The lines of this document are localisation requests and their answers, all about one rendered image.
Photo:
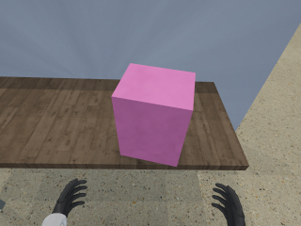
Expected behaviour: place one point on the carton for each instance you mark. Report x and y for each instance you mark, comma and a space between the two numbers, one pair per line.
153, 107

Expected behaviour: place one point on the robot right hand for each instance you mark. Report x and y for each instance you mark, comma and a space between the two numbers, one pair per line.
233, 210

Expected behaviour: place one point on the robot left hand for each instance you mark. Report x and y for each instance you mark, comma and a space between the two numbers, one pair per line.
65, 202

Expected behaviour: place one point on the left robot forearm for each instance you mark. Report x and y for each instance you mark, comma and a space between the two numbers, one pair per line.
55, 219

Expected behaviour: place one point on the table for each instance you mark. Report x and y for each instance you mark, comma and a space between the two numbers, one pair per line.
69, 123

